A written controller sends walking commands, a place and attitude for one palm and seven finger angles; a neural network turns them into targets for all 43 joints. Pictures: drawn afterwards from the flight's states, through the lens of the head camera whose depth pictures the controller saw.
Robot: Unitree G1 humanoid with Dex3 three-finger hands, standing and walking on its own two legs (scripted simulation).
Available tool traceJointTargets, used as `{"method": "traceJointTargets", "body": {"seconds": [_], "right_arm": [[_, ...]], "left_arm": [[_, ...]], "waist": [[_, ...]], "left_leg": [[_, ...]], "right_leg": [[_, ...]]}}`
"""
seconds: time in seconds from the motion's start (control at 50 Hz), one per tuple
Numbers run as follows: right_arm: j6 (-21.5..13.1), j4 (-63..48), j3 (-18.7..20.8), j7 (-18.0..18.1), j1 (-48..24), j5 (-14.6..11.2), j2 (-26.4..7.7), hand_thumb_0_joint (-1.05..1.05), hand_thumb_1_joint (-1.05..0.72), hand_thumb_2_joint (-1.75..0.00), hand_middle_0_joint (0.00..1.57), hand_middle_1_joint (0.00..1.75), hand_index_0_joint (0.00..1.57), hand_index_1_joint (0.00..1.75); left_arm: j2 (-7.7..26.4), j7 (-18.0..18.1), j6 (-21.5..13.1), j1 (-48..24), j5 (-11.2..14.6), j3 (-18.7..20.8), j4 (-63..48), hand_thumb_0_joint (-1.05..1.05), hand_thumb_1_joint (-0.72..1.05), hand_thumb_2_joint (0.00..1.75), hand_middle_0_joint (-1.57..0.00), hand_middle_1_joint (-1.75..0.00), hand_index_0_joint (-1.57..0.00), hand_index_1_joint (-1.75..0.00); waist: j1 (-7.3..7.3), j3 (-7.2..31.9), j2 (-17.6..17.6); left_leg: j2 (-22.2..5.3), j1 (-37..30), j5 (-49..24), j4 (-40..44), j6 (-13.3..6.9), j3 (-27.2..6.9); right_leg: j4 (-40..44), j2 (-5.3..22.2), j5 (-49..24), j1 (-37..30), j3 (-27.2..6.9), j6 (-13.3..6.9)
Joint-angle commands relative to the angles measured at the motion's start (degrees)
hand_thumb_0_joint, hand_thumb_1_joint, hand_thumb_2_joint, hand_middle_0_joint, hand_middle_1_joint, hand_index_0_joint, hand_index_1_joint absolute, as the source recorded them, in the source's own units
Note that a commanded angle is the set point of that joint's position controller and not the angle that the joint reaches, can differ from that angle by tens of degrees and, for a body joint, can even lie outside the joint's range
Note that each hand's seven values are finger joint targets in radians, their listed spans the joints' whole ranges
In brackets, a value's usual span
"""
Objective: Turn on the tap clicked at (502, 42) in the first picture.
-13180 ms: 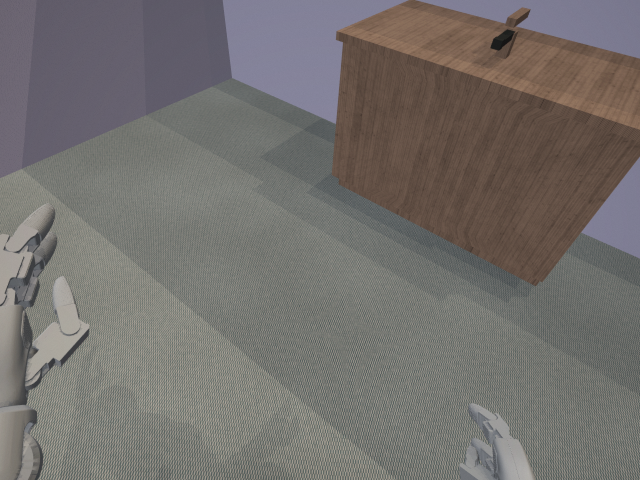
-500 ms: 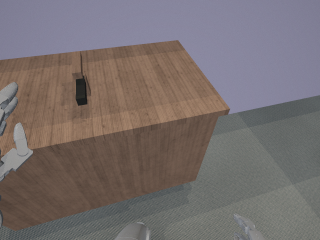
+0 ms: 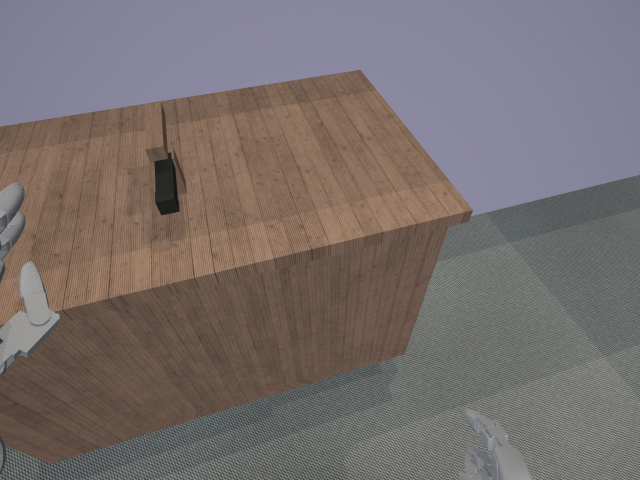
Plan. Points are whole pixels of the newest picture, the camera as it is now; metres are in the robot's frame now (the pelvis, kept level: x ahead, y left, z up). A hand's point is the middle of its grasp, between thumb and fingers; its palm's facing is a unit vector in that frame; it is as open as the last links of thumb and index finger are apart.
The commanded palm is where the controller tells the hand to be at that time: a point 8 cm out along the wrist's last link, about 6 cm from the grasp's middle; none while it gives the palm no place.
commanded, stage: come to a stop and stand still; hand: left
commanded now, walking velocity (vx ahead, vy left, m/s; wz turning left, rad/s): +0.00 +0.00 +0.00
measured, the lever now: (167, 202) +0.49 +0.26 +0.06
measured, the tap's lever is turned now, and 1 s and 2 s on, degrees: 0 0 0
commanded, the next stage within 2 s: look again from close up in 0.54 s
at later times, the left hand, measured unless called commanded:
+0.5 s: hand (63, 288) +0.26 +0.26 +0.16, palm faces +0.36 -0.84 -0.41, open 7.4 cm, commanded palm +0.20 +0.30 +0.19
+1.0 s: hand (44, 310) +0.24 +0.27 +0.16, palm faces +0.39 -0.85 -0.36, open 7.5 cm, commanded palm +0.18 +0.30 +0.19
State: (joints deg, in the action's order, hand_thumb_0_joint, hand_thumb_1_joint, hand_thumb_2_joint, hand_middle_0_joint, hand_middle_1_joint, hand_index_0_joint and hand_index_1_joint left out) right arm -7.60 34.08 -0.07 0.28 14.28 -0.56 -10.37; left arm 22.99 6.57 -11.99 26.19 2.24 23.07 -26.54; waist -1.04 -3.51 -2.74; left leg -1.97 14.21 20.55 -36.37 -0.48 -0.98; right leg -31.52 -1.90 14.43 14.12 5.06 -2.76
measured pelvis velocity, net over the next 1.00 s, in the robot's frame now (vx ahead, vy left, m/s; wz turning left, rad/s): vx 0.02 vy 0.02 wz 0.00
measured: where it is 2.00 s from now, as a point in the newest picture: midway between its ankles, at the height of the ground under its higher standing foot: outside the picture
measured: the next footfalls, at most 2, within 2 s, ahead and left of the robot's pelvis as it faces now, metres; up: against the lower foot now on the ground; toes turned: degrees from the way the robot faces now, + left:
left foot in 1.64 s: +0.19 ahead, +0.12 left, +0.00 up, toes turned +5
right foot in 1.90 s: +0.23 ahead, -0.22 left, +0.00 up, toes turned -8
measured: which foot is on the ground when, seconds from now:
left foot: down 0.00-1.00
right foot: down 0.00-1.00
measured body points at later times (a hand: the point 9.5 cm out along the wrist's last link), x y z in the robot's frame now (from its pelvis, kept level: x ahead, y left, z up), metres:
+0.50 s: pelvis +0.04 +0.02 +0.01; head +0.06 +0.03 +0.46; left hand +0.24 +0.31 +0.19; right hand +0.23 -0.20 -0.06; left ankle +0.03 +0.13 -0.73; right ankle +0.02 -0.09 -0.73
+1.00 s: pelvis +0.02 +0.02 +0.01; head +0.03 +0.03 +0.46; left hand +0.21 +0.31 +0.18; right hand +0.18 -0.20 -0.07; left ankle +0.03 +0.13 -0.73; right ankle +0.02 -0.09 -0.73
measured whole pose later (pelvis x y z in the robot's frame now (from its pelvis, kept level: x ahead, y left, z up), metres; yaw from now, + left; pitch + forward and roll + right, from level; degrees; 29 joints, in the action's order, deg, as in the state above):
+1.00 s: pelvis +0.02 +0.02 +0.01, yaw +0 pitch -1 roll -1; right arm -3.8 33.7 -1.7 2.5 12.9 -0.3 -11.0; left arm 20.0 8.3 -8.3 26.0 3.4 18.3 -25.2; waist 0.4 -2.2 -0.2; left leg 0.2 11.0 12.6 -24.8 -1.0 0.1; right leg -21.7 -0.1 11.8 8.8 3.9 -0.5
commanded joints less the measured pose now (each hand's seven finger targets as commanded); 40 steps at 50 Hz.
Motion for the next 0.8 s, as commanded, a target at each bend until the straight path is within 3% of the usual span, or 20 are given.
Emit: {"method": "traceJointTargets", "body": {"seconds": [0.0, 0.02, 0.04, 0.08, 0.1, 0.12, 0.14, 0.18, 0.22, 0.28, 0.32, 0.42, 0.52, 0.6, 0.78], "right_arm": [[-2.42, -8.95, 3.54, 0.7, -6.15, -0.76, -8.21, 0.0, -0.9, -0.9, 0.2, 0.3, 0.2, 0.3], [-2.37, -8.16, 2.3, 0.81, -5.88, -0.38, -7.3, 0.0, -0.9, -0.9, 0.2, 0.3, 0.2, 0.3], [-2.25, -7.31, 1.24, 1.09, -5.69, 0.11, -6.28, 0.0, -0.9, -0.9, 0.2, 0.3, 0.2, 0.3], [-2.36, -6.52, 0.82, 1.82, -6.23, 0.71, -5.96, 0.0, -0.9, -0.9, 0.2, 0.3, 0.2, 0.3], [-2.9, -6.81, 1.18, 2.33, -7.41, 0.75, -6.55, 0.0, -0.9, -0.9, 0.2, 0.3, 0.2, 0.3], [-3.11, -7.08, 1.84, 2.32, -7.38, 0.75, -7.36, 0.0, -0.9, -0.9, 0.2, 0.3, 0.2, 0.3], [-3.06, -7.71, 2.27, 2.11, -7.2, 0.35, -7.9, 0.0, -0.9, -0.9, 0.2, 0.3, 0.2, 0.3], [-2.79, -8.16, 1.7, 1.76, -7.52, 0.14, -6.86, 0.0, -0.9, -0.9, 0.2, 0.3, 0.2, 0.3], [-2.97, -8.01, 1.48, 1.43, -7.58, 0.03, -6.72, 0.0, -0.9, -0.9, 0.2, 0.3, 0.2, 0.3], [-2.15, -8.23, 2.27, 0.95, -6.17, -0.21, -7.5, 0.0, -0.9, -0.9, 0.2, 0.3, 0.2, 0.3], [-1.24, -8.51, 2.29, 0.79, -5.83, -0.36, -7.76, 0.0, -0.9, -0.9, 0.2, 0.3, 0.2, 0.3], [0.64, -9.57, 1.75, 1.6, -6.9, -0.38, -7.66, 0.0, -0.9, -0.9, 0.2, 0.3, 0.2, 0.3], [0.75, -10.04, 1.48, 2.38, -7.67, -0.32, -7.63, 0.0, -0.9, -0.9, 0.2, 0.3, 0.2, 0.3], [0.45, -9.86, 1.46, 2.66, -8.0, -0.27, -7.56, 0.0, -0.9, -0.9, 0.2, 0.3, 0.2, 0.3], [0.92, -9.44, 1.42, 2.69, -7.53, -0.16, -7.9, 0.0, -0.9, -0.9, 0.2, 0.3, 0.2, 0.3]], "left_arm": [[7.46, 0.61, -1.91, -3.42, 0.77, 3.88, -9.76, 0.0, 0.9, 0.9, -0.2, -0.3, -0.2, -0.3], [7.11, 0.83, -2.26, -5.76, 0.59, 3.24, -11.5, 0.0, 0.9, 0.9, -0.2, -0.3, -0.2, -0.3], [8.2, 1.41, -2.57, -7.16, 0.31, 3.95, -11.97, 0.0, 0.9, 0.9, -0.2, -0.3, -0.2, -0.3], [8.85, 2.28, -3.1, -10.26, 0.11, 4.02, -14.46, 0.0, 0.9, 0.9, -0.2, -0.3, -0.2, -0.3], [9.75, 2.45, -3.32, -12.7, 0.25, 4.1, -17.36, 0.0, 0.9, 0.9, -0.2, -0.3, -0.2, -0.3], [8.81, 2.58, -3.43, -11.83, 0.23, 3.61, -17.54, 0.0, 0.9, 0.9, -0.2, -0.3, -0.2, -0.3], [8.79, 2.62, -3.47, -11.57, -0.07, 3.39, -18.58, 0.0, 0.9, 0.9, -0.2, -0.3, -0.2, -0.3], [8.56, 2.31, -2.95, -9.37, -0.29, 3.41, -17.9, 0.0, 0.9, 0.9, -0.2, -0.3, -0.2, -0.3], [7.87, 2.25, -3.09, -8.04, -0.4, 3.47, -17.21, 0.0, 0.9, 0.9, -0.2, -0.3, -0.2, -0.3], [6.67, 2.32, -2.49, -2.39, 0.11, 3.65, -12.59, 0.0, 0.9, 0.9, -0.2, -0.3, -0.2, -0.3], [5.82, 2.07, -2.04, 0.58, 0.59, 3.34, -11.24, 0.0, 0.9, 0.9, -0.2, -0.3, -0.2, -0.3], [7.4, 1.97, -1.43, 0.31, 1.33, 4.57, -11.41, 0.0, 0.9, 0.9, -0.2, -0.3, -0.2, -0.3], [8.1, 2.37, -1.48, -4.38, 1.22, 3.49, -15.45, 0.0, 0.9, 0.9, -0.2, -0.3, -0.2, -0.3], [7.74, 2.75, -1.18, -5.56, 1.01, 2.71, -15.02, 0.0, 0.9, 0.9, -0.2, -0.3, -0.2, -0.3], [5.63, 2.59, -0.41, -4.69, 1.04, 1.28, -9.75, 0.0, 0.9, 0.9, -0.2, -0.3, -0.2, -0.3]], "waist": [[1.83, -0.3, 14.69], [1.59, 1.24, 11.75], [1.22, 2.95, 9.27], [1.19, 7.56, 3.95], [1.2, 8.43, -0.42], [2.28, 10.22, -4.05], [2.68, 11.54, -5.58], [2.38, 8.5, -8.99], [2.28, 7.99, -6.0], [1.71, 11.13, 0.11], [1.34, 11.82, -0.47], [1.23, 11.42, 1.29], [1.43, 11.24, -2.62], [1.6, 10.11, -3.46], [1.73, 6.97, -0.12]], "left_leg": [[0.47, 12.78, 3.35, -9.71, -0.5, -2.18], [-0.55, 10.88, 2.55, -5.23, -0.81, -2.83], [-0.33, 6.75, 0.19, 0.31, -0.95, -1.48], [2.11, -3.77, -9.34, 11.72, -0.73, 0.95], [0.5, -7.6, -13.92, 14.68, -0.7, -0.81], [-4.24, -11.07, -20.1, 14.76, -2.3, -6.48], [-7.07, -11.44, -23.91, 14.24, -3.43, -9.02], [-6.47, -4.88, -20.92, 15.2, -3.57, -8.96], [-4.72, -2.8, -22.97, 13.45, -2.16, -6.25], [-2.91, -3.22, -27.03, 9.96, -0.64, -3.57], [-2.96, -3.57, -30.64, 9.48, -0.07, -2.92], [-3.47, -4.28, -31.77, 10.77, -0.14, -3.0], [-3.26, -6.18, -32.67, 11.56, -0.11, -3.01], [-2.96, -5.57, -26.99, 12.48, -0.3, -2.98], [-2.31, -0.91, -14.89, 16.16, -0.26, -3.85]], "right_leg": [[19.93, 19.05, 10.91, -1.63, -29.59, -8.16], [17.35, 19.13, 4.24, -2.57, -26.66, -8.84], [14.85, 17.21, -0.79, -2.73, -21.17, -7.42], [9.49, 10.77, -3.51, -3.57, -11.52, -2.46], [5.3, 8.72, -4.48, -3.24, -9.26, -0.64], [2.52, 5.85, -3.5, -1.02, -7.3, 0.9], [1.64, 4.23, -3.25, -1.23, -5.9, 1.84], [3.95, 3.72, -4.37, -4.82, -5.16, 2.44], [6.53, 4.28, -10.42, -8.47, -5.28, 1.92], [7.28, 6.15, -19.82, -12.15, -6.81, 0.77], [6.28, 6.65, -23.69, -12.7, -6.4, 0.4], [6.4, 6.1, -24.02, -11.68, -5.37, 1.14], [6.31, 5.85, -22.87, -10.86, -5.12, 1.33], [8.48, 5.94, -19.44, -10.33, -6.21, 1.37], [11.92, 5.35, -9.89, -9.58, -6.32, 1.69]]}}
